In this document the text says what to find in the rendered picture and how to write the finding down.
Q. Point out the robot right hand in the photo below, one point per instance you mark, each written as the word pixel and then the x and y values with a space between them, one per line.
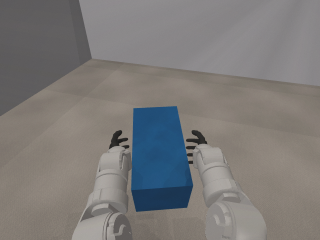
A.
pixel 200 140

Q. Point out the robot right forearm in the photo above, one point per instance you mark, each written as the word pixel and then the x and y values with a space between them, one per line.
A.
pixel 216 176

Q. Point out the robot left hand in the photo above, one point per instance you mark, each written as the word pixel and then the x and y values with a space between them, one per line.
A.
pixel 115 141

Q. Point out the robot right upper arm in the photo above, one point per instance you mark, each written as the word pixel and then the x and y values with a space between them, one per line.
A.
pixel 227 220

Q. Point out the robot left upper arm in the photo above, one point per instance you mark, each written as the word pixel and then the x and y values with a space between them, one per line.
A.
pixel 109 226

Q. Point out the robot left forearm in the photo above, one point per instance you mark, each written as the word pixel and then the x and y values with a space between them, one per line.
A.
pixel 110 188

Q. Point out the carton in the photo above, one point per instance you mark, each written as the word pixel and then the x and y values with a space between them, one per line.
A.
pixel 160 174

